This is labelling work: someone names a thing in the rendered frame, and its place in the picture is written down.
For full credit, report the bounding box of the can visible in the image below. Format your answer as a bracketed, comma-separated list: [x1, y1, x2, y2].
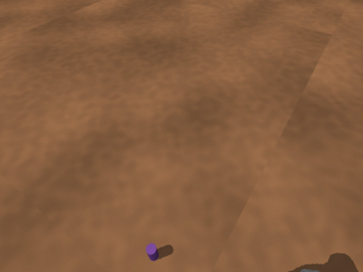
[146, 243, 159, 261]

